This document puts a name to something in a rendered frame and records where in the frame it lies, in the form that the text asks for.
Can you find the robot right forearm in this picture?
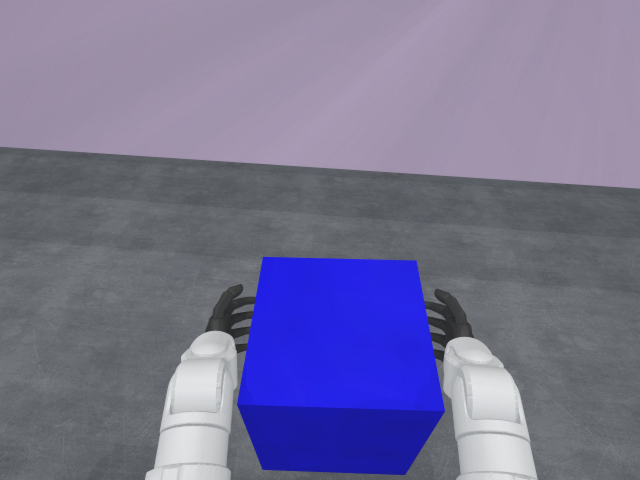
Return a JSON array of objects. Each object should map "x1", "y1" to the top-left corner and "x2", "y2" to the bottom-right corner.
[{"x1": 443, "y1": 337, "x2": 538, "y2": 480}]

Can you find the right robot hand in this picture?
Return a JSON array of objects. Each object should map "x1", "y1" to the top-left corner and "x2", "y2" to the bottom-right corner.
[{"x1": 424, "y1": 289, "x2": 474, "y2": 363}]

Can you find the carton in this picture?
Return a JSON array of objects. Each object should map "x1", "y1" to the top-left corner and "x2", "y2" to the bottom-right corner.
[{"x1": 237, "y1": 257, "x2": 445, "y2": 475}]

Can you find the robot left forearm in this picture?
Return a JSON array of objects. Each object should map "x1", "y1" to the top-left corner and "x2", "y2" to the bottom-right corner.
[{"x1": 145, "y1": 331, "x2": 238, "y2": 480}]

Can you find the left robot hand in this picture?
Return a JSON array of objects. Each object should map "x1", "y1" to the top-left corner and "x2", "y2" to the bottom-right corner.
[{"x1": 205, "y1": 284, "x2": 256, "y2": 353}]

